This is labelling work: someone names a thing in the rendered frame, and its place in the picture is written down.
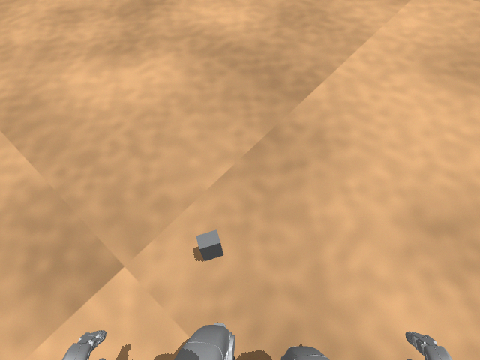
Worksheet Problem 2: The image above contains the carton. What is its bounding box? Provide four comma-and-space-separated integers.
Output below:
196, 230, 224, 261

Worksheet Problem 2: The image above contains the left robot hand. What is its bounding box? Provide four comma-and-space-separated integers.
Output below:
62, 330, 107, 360

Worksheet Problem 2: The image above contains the right robot hand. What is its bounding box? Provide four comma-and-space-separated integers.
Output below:
406, 331, 453, 360

